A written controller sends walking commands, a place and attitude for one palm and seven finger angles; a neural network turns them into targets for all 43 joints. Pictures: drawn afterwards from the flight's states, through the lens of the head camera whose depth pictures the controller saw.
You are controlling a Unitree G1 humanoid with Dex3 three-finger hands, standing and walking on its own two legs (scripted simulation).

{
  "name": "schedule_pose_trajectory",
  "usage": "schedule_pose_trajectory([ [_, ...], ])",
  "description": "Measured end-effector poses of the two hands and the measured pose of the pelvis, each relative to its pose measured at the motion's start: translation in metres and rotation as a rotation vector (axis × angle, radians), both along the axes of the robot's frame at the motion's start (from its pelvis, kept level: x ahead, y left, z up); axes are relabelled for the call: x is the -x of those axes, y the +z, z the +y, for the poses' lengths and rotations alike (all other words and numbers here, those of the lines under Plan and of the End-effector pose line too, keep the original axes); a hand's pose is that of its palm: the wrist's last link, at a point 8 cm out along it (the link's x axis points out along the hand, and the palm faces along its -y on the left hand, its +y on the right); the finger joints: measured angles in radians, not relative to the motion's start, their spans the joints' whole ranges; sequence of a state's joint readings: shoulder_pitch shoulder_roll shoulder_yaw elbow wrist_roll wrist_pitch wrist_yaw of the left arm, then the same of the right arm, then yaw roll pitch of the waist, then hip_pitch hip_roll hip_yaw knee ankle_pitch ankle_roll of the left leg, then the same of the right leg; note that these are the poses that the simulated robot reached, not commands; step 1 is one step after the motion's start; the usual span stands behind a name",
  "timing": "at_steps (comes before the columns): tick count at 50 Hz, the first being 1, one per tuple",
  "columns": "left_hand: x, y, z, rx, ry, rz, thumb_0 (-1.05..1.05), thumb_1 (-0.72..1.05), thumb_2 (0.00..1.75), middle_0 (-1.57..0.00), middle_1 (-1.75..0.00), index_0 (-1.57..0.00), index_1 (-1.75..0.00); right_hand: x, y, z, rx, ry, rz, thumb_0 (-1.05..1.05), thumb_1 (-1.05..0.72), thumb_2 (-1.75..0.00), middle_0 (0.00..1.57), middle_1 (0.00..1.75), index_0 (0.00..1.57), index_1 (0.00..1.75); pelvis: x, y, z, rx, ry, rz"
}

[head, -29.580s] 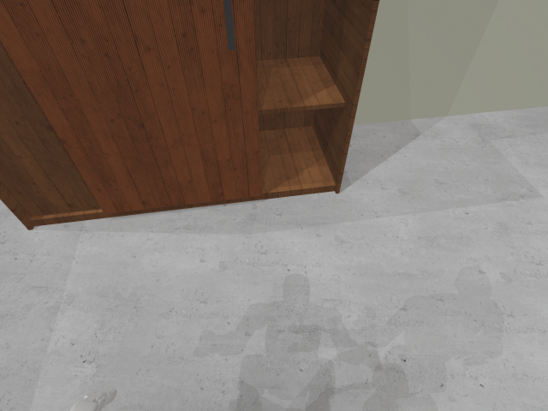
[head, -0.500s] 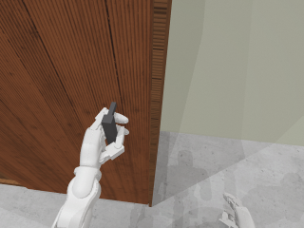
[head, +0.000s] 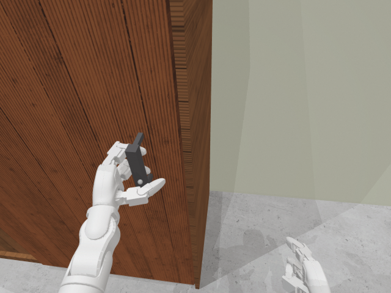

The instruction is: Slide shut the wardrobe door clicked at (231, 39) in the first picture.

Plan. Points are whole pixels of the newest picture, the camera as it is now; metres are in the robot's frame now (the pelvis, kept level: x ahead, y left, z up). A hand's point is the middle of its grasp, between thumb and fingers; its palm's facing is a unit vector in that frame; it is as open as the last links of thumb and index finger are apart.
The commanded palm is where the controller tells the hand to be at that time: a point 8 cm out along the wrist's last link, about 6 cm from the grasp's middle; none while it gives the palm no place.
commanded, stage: loosen the grip on the handle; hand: left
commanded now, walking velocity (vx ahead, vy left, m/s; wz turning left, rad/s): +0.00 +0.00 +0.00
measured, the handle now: (142, 166) +0.35 +0.15 +0.11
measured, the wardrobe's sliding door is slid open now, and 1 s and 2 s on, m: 0.00 0.00 0.00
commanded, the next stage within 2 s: slip the hand off the handle in 0.32 s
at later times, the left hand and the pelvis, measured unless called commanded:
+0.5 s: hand (138, 183) +0.30 +0.14 +0.10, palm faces +0.03 -1.00 -0.06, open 14.6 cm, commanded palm +0.27 +0.20 +0.11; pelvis +0.02 +0.01 +0.00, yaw -1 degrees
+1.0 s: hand (111, 185) +0.30 +0.20 +0.10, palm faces +0.07 -0.99 -0.10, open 14.7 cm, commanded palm +0.26 +0.26 +0.11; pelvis +0.04 +0.02 -0.01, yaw -1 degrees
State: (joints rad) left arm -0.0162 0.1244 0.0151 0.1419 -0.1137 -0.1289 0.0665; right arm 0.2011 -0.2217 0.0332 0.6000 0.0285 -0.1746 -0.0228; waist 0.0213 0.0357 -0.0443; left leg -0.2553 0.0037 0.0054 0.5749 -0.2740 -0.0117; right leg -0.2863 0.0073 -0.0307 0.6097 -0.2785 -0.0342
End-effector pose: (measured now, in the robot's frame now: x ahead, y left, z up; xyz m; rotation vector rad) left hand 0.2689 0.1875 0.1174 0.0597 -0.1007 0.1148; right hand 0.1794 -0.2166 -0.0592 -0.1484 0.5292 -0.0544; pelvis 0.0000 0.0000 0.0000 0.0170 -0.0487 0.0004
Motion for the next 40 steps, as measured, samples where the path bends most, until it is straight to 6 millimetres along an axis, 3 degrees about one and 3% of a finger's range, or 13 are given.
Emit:
schedule_pose_trajectory([
  [7,-0.004,-0.005,-0.011,-0.018,-0.06,-0.045,-0.01,-0.31,0.32,-0.41,-1.35,-0.31,-1.32,0.037,-0.013,-0.027,0.058,-0.029,0.062,0.01,-0.9,-0.9,0.2,0.3,0.2,0.3,0.014,-0.007,-0.012,0.006,-0.002,0.0],
  [11,-0.005,-0.003,-0.006,-0.046,-0.071,-0.032,-0.01,-0.44,0.26,-0.37,-1.3,-0.31,-1.28,0.051,-0.02,-0.035,0.06,-0.065,0.103,0.02,-0.9,-0.9,0.2,0.3,0.2,0.3,0.013,-0.006,-0.012,0.008,-0.018,0.013],
  [15,-0.006,-0.007,0.0,-0.022,-0.068,-0.009,-0.01,-0.5,0.22,-0.32,-1.24,-0.29,-1.23,0.052,-0.024,-0.033,0.058,-0.079,0.121,0.02,-0.9,-0.9,0.2,0.3,0.2,0.3,0.006,-0.004,-0.007,0.013,-0.02,0.028],
  [24,-0.009,-0.012,0.008,-0.008,-0.089,-0.022,-0.01,-0.54,0.2,-0.34,-1.22,-0.26,-1.16,0.015,-0.019,-0.004,0.052,-0.028,0.088,0.02,-0.9,-0.9,0.2,0.3,0.2,0.3,-0.017,-0.003,0.009,0.013,-0.024,0.065],
  [32,-0.01,-0.013,0.032,-0.017,-0.069,0.001,-0.02,-0.55,0.2,-0.36,-1.21,-0.28,-1.16,-0.023,-0.011,0.022,0.024,0.001,0.04,0.02,-0.9,-0.9,0.2,0.3,0.2,0.3,-0.035,-0.005,0.02,0.016,-0.028,0.078],
  [40,-0.002,-0.009,0.056,-0.028,-0.014,-0.006,-0.02,-0.55,0.2,-0.29,-1.17,-0.26,-1.15,-0.038,-0.013,0.033,0.027,0.024,0.047,0.02,-0.9,-0.9,0.2,0.3,0.2,0.3,-0.043,-0.006,0.027,0.026,-0.013,0.082],
])
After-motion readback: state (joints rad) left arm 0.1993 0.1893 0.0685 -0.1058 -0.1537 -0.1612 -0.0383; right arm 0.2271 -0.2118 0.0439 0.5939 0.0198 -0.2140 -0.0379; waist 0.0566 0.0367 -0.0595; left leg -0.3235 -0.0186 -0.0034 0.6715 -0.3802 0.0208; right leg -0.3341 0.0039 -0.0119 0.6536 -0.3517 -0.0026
